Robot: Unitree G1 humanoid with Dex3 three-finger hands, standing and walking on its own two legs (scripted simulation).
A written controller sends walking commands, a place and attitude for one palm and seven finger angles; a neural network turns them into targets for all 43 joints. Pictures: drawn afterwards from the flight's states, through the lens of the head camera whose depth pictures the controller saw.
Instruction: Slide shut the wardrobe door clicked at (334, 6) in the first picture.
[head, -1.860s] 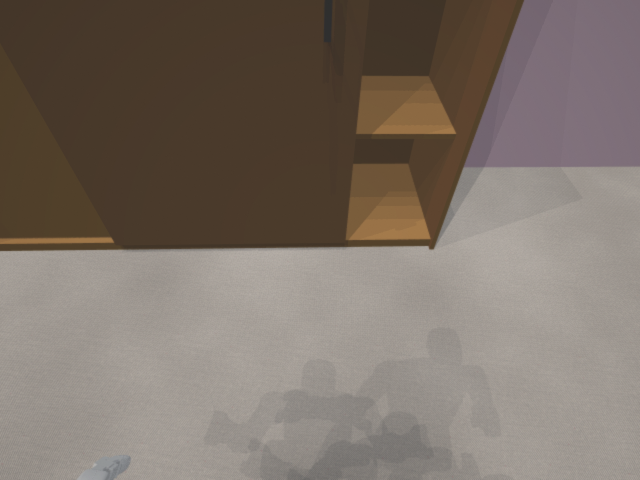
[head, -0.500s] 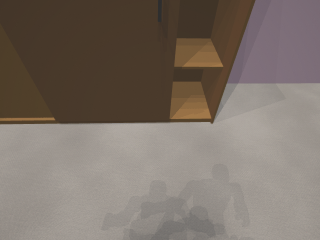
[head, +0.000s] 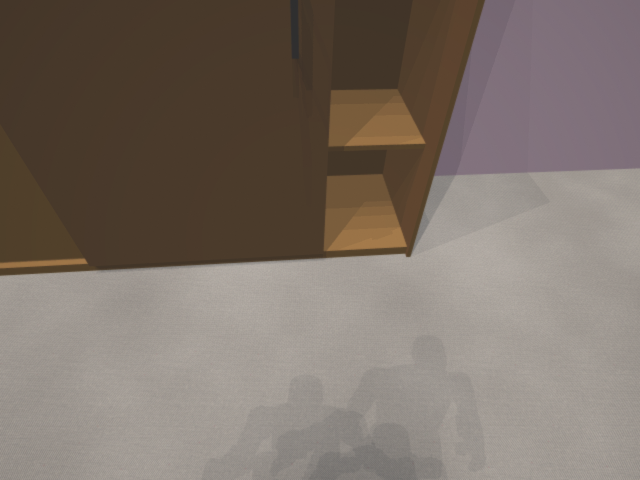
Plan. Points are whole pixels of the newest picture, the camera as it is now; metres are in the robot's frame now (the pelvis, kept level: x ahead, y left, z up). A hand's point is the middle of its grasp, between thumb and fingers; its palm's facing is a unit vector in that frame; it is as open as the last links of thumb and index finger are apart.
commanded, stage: walk to a spot facing it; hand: left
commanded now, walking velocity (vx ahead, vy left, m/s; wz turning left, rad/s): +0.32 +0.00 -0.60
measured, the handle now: (294, 10) +1.06 +0.15 +0.19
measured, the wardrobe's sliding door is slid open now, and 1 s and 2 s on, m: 0.36 0.36 0.36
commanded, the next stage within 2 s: turn to face it in 1.04 s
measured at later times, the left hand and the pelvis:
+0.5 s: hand out of the picture +0.14 +0.13 -0.16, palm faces -0.14 -0.98 -0.16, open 7.4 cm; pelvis +0.15 -0.04 +0.01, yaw -13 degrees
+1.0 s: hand (270, 292) +0.50 +0.14 -0.17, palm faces -0.39 -0.90 -0.19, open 7.4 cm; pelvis +0.33 -0.01 +0.00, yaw -28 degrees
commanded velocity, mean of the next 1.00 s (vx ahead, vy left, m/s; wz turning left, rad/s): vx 0.21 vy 0.00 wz -0.47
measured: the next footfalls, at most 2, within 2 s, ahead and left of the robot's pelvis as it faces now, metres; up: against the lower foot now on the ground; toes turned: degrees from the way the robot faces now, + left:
right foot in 0.18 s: +0.11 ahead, -0.13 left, +0.00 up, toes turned -11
left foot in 0.66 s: +0.38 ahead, +0.06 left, +0.00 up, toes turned -9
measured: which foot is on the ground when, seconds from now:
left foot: down 0.00-0.18, up 0.20-0.64, down 0.66-1.00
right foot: down 0.00-0.00, up 0.02-0.16, down 0.18-0.66, up 0.68-1.00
